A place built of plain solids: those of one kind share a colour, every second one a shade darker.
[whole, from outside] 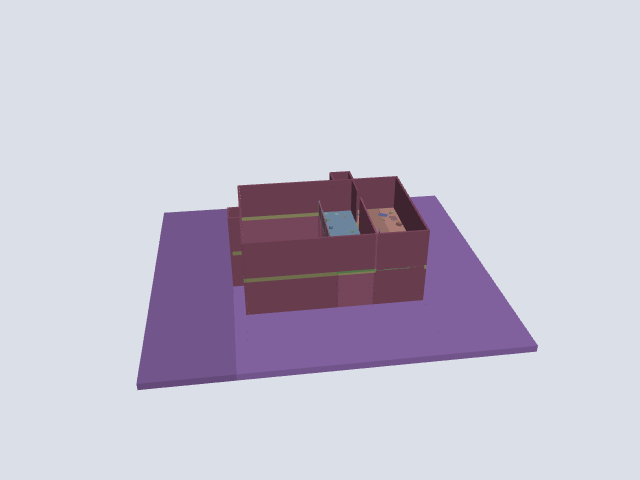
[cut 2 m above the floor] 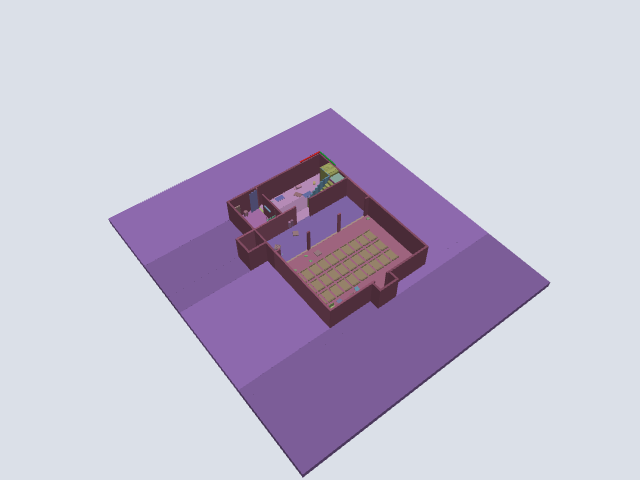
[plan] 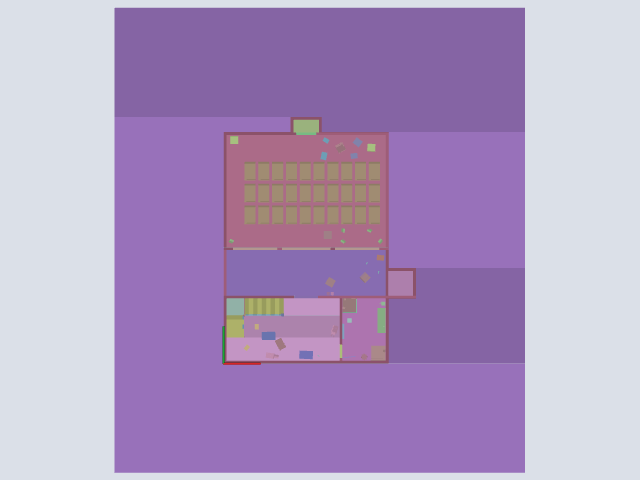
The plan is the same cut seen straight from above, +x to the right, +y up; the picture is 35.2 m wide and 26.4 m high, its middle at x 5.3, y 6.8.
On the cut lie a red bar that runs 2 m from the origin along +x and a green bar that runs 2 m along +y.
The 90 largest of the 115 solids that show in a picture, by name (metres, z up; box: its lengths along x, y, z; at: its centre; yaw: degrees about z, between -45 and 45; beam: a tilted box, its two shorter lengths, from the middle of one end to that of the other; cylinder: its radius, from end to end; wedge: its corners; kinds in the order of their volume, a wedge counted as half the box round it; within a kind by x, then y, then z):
{
 "under_1": {"box": [6.0, 12.74, 0.5], "at": [-3.0, 6.37, -0.33]},
 "under_2": {"box": [9.68, 0.83, 0.5], "at": [-1.16, 13.15, -0.33]},
 "under_3": {"box": [22.58, 6.0, 0.5], "at": [5.29, -3.0, -0.33]},
 "under_4": {"box": [22.58, 6.0, 0.5], "at": [5.29, 16.57, -0.33]},
 "under_5": {"box": [11.18, 0.83, 0.5], "at": [10.99, 13.15, -0.33]},
 "under_6": {"box": [7.5, 3.57, 0.5], "at": [12.83, 1.78, -0.33]},
 "under_7": {"box": [7.5, 7.48, 0.5], "at": [12.83, 9.0, -0.33]},
 "under_8": {"box": [6.0, 1.69, 0.5], "at": [13.58, 4.42, -0.33]},
 "wall_1": {"box": [0.16, 3.44, 5.98], "at": [0.08, 1.88, 2.69]},
 "wall_2": {"box": [0.16, 2.52, 2.93], "at": [0.08, 4.99, 1.17]},
 "wall_3": {"box": [0.16, 8.85, 2.75], "at": [0.08, 8.15, 4.3]},
 "wall_4": {"box": [0.16, 6.2, 2.93], "at": [0.08, 9.48, 1.17]},
 "wall_5": {"box": [0.51, 0.13, 2.93], "at": [0.26, 6.32, 1.17]},
 "wall_6": {"box": [3.84, 0.031, 5.98], "at": [1.92, 12.72, 2.69]},
 "wall_7": {"box": [3.89, 0.13, 2.93], "at": [1.95, 3.67, 1.17]},
 "wall_8": {"box": [3.99, 0.13, 2.93], "at": [2.0, 12.64, 1.17]},
 "wall_9": {"box": [5.65, 0.13, 2.75], "at": [2.83, 3.67, 4.3]},
 "wall_10": {"box": [0.26, 0.13, 2.93], "at": [3.08, 6.32, 1.17]},
 "wall_11": {"box": [0.16, 0.67, 5.98], "at": [3.76, 13.07, 2.69]},
 "wall_12": {"box": [9.08, 0.16, 5.98], "at": [4.54, 0.08, 2.69]},
 "wall_13": {"box": [9.08, 0.13, 2.75], "at": [4.54, 12.64, 4.3]},
 "wall_14": {"box": [1.72, 0.16, 5.98], "at": [4.54, 13.49, 2.69]},
 "wall_15": {"box": [0.16, 0.67, 5.98], "at": [5.32, 13.07, 2.69]},
 "wall_16": {"box": [0.24, 0.13, 2.93], "at": [6.0, 6.32, 1.17]},
 "wall_17": {"box": [0.13, 2.55, 2.93], "at": [6.46, 2.33, 1.17]},
 "wall_18": {"box": [3.99, 0.13, 2.93], "at": [7.08, 12.64, 1.17]},
 "wall_19": {"box": [3.84, 0.031, 5.98], "at": [7.16, 12.72, 2.69]},
 "wall_20": {"box": [5.39, 0.13, 2.93], "at": [7.88, 3.67, 1.17]},
 "wall_21": {"box": [3.74, 0.13, 2.75], "at": [8.71, 3.67, 4.3]},
 "wall_22": {"box": [0.52, 0.13, 2.93], "at": [8.82, 6.32, 1.17]},
 "wall_23": {"box": [0.13, 1.37, 5.98], "at": [8.98, 4.42, 2.69]},
 "wall_24": {"box": [0.16, 3.41, 5.98], "at": [9.0, 1.86, 2.69]},
 "wall_25": {"box": [0.16, 0.99, 2.93], "at": [9.0, 5.75, 1.17]},
 "wall_26": {"box": [0.16, 7.32, 2.75], "at": [9.0, 8.92, 4.3]},
 "wall_27": {"box": [0.16, 6.2, 2.93], "at": [9.0, 9.48, 1.17]},
 "wall_28": {"box": [1.66, 0.16, 5.98], "at": [9.75, 5.18, 2.69]},
 "wall_29": {"box": [0.16, 1.37, 5.98], "at": [10.5, 4.42, 2.69]},
 "floor_prayer_room_1": {"box": [8.76, 6.2, 0.67], "at": [4.54, 9.48, -0.33]},
 "stair_1": {"box": [0.96, 0.5, 3.01], "at": [0.64, 1.69, 1.04]},
 "stair_2": {"box": [0.96, 0.98, 2.62], "at": [0.64, 1.93, 0.85]},
 "stair_3": {"box": [0.96, 1.22, 2.43], "at": [0.64, 2.05, 0.75]},
 "stair_4": {"box": [0.26, 0.96, 2.04], "at": [1.25, 3.12, 0.56]},
 "stair_5": {"box": [0.5, 0.96, 1.85], "at": [1.37, 3.12, 0.46]},
 "stair_6": {"box": [0.74, 0.96, 1.65], "at": [1.49, 3.12, 0.36]},
 "stair_7": {"box": [0.98, 0.96, 1.46], "at": [1.61, 3.12, 0.27]},
 "stair_8": {"box": [1.22, 0.96, 1.27], "at": [1.73, 3.12, 0.17]},
 "stair_9": {"box": [1.46, 0.96, 1.07], "at": [1.85, 3.12, 0.07]},
 "stair_10": {"box": [1.7, 0.96, 0.88], "at": [1.97, 3.12, -0.03]},
 "stair_11": {"box": [1.94, 0.96, 0.69], "at": [2.09, 3.12, -0.12]},
 "stair_12": {"box": [2.18, 0.96, 0.49], "at": [2.21, 3.12, -0.22]},
 "floor_under_gallery_1": {"box": [8.76, 2.52, 0.67], "at": [4.54, 4.99, -0.33]},
 "floor_porch_1": {"box": [6.23, 1.28, 0.5], "at": [3.27, 0.8, -0.42]},
 "floor_porch_2": {"box": [5.27, 1.2, 0.5], "at": [3.75, 2.04, -0.42]},
 "floor_porch_3": {"box": [3.11, 0.96, 0.5], "at": [4.83, 3.12, -0.42]},
 "floor_wash_room_1": {"box": [2.4, 3.44, 0.5], "at": [7.72, 1.88, -0.42]},
 "upper_floor_gallery_1": {"box": [8.76, 2.65, 0.16], "at": [4.54, 5.05, 2.85]},
 "upper_floor_upper_porch_1": {"box": [8.76, 1.28, 0.16], "at": [4.54, 0.8, 2.85]},
 "upper_floor_upper_porch_2": {"box": [7.8, 1.2, 0.16], "at": [5.02, 2.04, 2.85]},
 "stair_landing_1": {"box": [0.96, 0.96, 2.23], "at": [0.64, 3.12, 0.65]},
 "floor_shut_1": {"box": [1.37, 1.37, 0.67], "at": [9.73, 4.42, -0.33]},
 "wall_band_1": {"box": [0.16, 2.52, 0.31], "at": [0.08, 4.99, 2.77]},
 "wall_band_2": {"box": [0.16, 6.2, 0.31], "at": [0.08, 9.48, 2.77]},
 "wall_band_3": {"box": [0.16, 6.2, 0.31], "at": [9.0, 9.48, 2.77]},
 "stair_guard_1": {"box": [8.76, 0.08, 1.0], "at": [4.54, 6.34, 3.43]},
 "floor_gap_gallery_beam_1": {"box": [2.44, 0.13, 0.67], "at": [1.73, 6.32, -0.33]},
 "floor_gap_gallery_beam_2": {"box": [2.67, 0.13, 0.67], "at": [4.54, 6.32, -0.33]},
 "floor_gap_gallery_beam_3": {"box": [2.44, 0.13, 0.67], "at": [7.34, 6.32, -0.33]},
 "floor_mihrab_1": {"box": [1.4, 0.7, 0.67], "at": [4.54, 13.06, -0.33]},
 "yoga_mat_1": {"box": [0.61, 0.97, 0.08], "at": [1.45, 10.55, -0.04]},
 "yoga_mat_2": {"box": [0.61, 0.97, 0.08], "at": [2.21, 10.55, -0.04]},
 "yoga_mat_3": {"box": [0.61, 0.97, 0.08], "at": [2.97, 10.55, -0.04]},
 "yoga_mat_4": {"box": [0.61, 0.97, 0.08], "at": [3.73, 10.55, -0.04]},
 "yoga_mat_5": {"box": [0.61, 0.97, 0.08], "at": [4.49, 10.55, -0.04]},
 "yoga_mat_6": {"box": [0.61, 0.97, 0.08], "at": [5.25, 10.55, -0.04]},
 "yoga_mat_7": {"box": [0.61, 0.97, 0.08], "at": [6.01, 10.55, -0.04]},
 "yoga_mat_8": {"box": [0.61, 0.97, 0.08], "at": [6.77, 9.35, -0.04]},
 "yoga_mat_9": {"box": [0.61, 0.97, 0.08], "at": [6.77, 10.55, -0.04]},
 "yoga_mat_10": {"box": [0.61, 0.97, 0.08], "at": [7.53, 9.35, -0.04]},
 "yoga_mat_11": {"box": [0.61, 0.97, 0.08], "at": [7.53, 10.55, -0.04]},
 "yoga_mat_12": {"box": [0.61, 0.97, 0.08], "at": [8.29, 9.35, -0.04]},
 "yoga_mat_13": {"box": [0.61, 0.97, 0.08], "at": [8.29, 10.55, -0.04]},
 "wall_foot_1": {"box": [0.16, 8.85, 0.17], "at": [0.08, 8.15, 2.85]},
 "stacking_chair_1": {"box": [0.44, 0.42, 0.67], "at": [0.58, 12.3, 0.34]},
 "stacking_chair_2": {"box": [0.44, 0.42, 0.46], "at": [8.13, 11.88, 0.23], "yaw": -2.2},
 "shower_1": {"box": [0.8, 0.8, 0.1], "at": [6.93, 3.18, -0.17]},
 "shower_2": {"box": [0.8, 0.8, 0.1], "at": [8.51, 0.58, -0.17]},
 "floor_gap_great_door_1": {"box": [1.3, 0.13, 0.67], "at": [4.54, 3.67, -0.33]},
 "wash_trough_1": {"box": [0.45, 1.38, 0.18], "at": [8.69, 2.37, 0.6]},
 "floor_gap_mihrab_arch_1": {"box": [1.1, 0.13, 0.67], "at": [4.54, 12.64, -0.33]},
 "leaf_wash_room_door_1": {"box": [0.74, 0.035, 2.12], "at": [6.89, 0.36, 0.89], "yaw": 5.0}
}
